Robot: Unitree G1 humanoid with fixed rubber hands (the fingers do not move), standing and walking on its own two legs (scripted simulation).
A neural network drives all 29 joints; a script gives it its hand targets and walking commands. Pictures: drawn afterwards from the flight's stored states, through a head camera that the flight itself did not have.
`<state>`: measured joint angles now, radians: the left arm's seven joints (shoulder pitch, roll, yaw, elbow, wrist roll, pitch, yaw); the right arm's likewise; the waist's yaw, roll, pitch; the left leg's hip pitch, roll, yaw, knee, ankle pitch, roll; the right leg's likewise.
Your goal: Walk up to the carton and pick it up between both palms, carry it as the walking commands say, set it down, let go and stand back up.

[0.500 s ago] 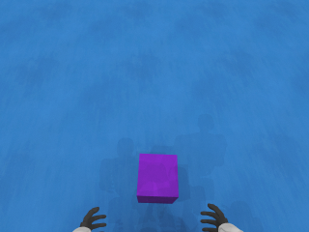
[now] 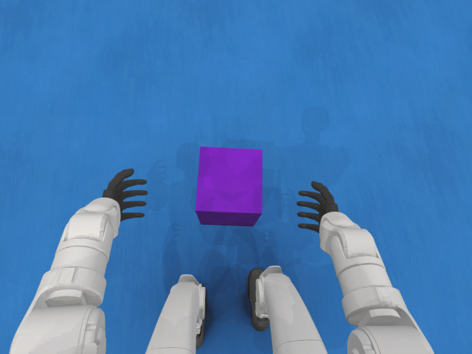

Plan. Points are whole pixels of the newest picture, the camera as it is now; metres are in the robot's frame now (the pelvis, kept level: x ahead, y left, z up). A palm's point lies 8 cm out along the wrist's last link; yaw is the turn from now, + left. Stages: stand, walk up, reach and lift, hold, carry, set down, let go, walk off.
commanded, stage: reach and lift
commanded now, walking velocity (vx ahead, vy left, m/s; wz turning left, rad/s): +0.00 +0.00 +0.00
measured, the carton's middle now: (229, 190) +0.52 -0.01 -0.56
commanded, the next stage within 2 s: none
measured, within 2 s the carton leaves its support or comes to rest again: neither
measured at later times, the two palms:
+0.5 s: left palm (139, 139) +0.52 +0.19 -0.15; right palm (318, 145) +0.50 -0.19 -0.14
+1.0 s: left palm (151, 150) +0.53 +0.18 -0.23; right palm (304, 158) +0.50 -0.19 -0.23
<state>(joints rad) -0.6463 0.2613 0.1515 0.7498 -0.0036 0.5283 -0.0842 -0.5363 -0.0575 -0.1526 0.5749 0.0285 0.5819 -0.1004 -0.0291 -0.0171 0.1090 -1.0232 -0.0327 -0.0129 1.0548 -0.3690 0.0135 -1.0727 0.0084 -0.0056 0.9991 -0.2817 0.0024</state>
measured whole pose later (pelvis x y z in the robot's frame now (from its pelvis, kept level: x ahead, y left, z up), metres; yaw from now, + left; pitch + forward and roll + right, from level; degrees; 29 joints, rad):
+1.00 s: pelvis +0.02 +0.01 -0.09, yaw +0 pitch +51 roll +0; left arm -1.13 0.24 0.28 0.91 0.00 0.11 0.04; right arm -1.05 -0.16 -0.34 0.84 -0.01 0.10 -0.07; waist -0.04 -0.01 -0.10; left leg -1.79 -0.05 0.00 1.36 -0.45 0.01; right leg -1.84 0.01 0.02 1.29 -0.33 0.02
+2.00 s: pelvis -0.03 +0.01 -0.32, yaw +1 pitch +32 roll -1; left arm -1.53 0.40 -0.03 1.11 -0.26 0.11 0.13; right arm -1.51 -0.38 -0.09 1.13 0.32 0.09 -0.16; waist -0.05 -0.05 0.52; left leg -2.18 -0.06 0.02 2.26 -0.64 0.02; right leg -2.25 0.00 0.00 2.17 -0.48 0.02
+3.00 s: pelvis -0.03 +0.00 -0.32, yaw +0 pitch +32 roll -1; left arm -1.60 0.34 -0.10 1.19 -0.26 0.08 0.18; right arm -1.58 -0.32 -0.02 1.20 0.37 0.03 -0.19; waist -0.04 -0.04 0.52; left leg -2.18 -0.06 0.01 2.25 -0.64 0.00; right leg -2.25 0.01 -0.01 2.16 -0.48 0.01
